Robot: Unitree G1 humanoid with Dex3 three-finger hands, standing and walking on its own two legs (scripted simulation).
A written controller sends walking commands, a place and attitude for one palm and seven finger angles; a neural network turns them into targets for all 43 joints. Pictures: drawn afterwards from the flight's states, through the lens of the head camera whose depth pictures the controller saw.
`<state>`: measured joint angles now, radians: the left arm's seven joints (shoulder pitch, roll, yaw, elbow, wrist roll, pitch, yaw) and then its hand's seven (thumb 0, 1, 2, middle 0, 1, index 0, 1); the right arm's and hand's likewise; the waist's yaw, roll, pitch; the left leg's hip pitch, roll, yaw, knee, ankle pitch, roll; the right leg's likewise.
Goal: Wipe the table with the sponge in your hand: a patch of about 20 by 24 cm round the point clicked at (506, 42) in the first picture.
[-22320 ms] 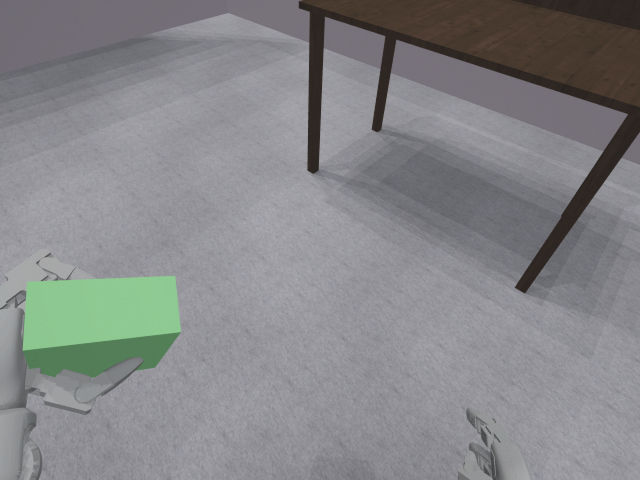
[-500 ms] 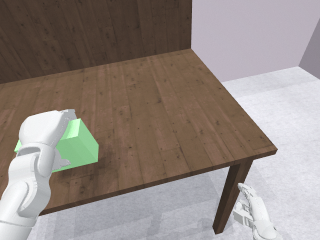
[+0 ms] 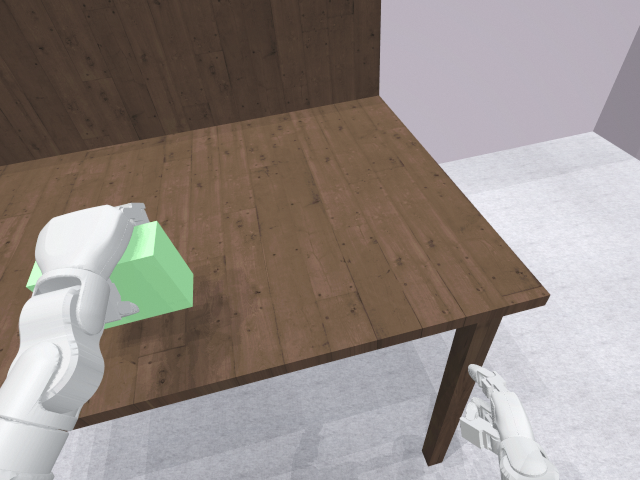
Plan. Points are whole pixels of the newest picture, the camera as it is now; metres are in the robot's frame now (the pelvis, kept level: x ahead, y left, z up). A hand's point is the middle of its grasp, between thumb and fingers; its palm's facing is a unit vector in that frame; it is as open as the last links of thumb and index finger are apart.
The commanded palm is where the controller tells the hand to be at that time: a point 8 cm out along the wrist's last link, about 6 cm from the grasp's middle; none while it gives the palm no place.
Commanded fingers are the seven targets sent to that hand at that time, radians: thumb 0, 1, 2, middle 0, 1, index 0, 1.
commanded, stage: move the sponge above the wiping area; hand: left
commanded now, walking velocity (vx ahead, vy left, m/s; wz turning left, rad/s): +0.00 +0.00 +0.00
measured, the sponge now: (127, 287) +0.27 +0.30 +0.13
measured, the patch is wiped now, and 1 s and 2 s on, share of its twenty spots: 0.00 0.00 0.00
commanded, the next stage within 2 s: lower the sponge onto the table in 0.74 s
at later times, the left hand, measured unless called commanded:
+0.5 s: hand (93, 265) +0.26 +0.32 +0.17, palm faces +0.12 -0.03 -0.99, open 9.8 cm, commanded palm +0.21 +0.30 +0.24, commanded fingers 0.00 0.10 1.30 -1.20 -1.60 -1.20 -1.60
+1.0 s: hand (102, 268) +0.26 +0.31 +0.17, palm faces +0.13 -0.05 -0.99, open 9.8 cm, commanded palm +0.21 +0.30 +0.24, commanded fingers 0.00 0.10 1.30 -1.20 -1.60 -1.20 -1.60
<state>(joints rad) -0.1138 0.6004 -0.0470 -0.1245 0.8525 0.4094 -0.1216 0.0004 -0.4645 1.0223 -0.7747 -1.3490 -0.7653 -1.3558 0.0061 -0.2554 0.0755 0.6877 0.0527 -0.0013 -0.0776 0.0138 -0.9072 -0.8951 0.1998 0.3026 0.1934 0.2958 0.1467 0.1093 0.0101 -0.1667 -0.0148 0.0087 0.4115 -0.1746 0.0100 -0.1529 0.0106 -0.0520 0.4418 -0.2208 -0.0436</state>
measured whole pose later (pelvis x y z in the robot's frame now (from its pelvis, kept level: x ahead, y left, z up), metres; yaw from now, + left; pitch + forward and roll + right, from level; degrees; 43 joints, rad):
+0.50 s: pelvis +0.00 +0.00 +0.00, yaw +0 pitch -4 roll +0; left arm -0.09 0.64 0.02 -0.12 0.83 0.42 -0.14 0.00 -0.46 1.02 -0.77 -1.35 -0.77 -1.36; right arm 0.01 -0.27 0.07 0.68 0.06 0.00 -0.08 0.01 -0.91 -0.90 0.20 0.30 0.20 0.30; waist 0.14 0.11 0.01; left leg -0.17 -0.01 0.00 0.43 -0.19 0.01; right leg -0.15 0.02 -0.06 0.44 -0.23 -0.05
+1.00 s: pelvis +0.00 +0.01 +0.00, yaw +0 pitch -4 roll +0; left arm -0.10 0.60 -0.03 -0.16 0.85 0.47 -0.15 0.00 -0.46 1.02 -0.77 -1.35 -0.77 -1.36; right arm 0.00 -0.27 0.07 0.68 0.06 0.01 -0.07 0.01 -0.91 -0.90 0.20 0.30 0.18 0.29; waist 0.14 0.11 0.00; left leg -0.17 -0.02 0.01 0.42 -0.17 0.02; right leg -0.16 0.01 -0.05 0.44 -0.22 -0.04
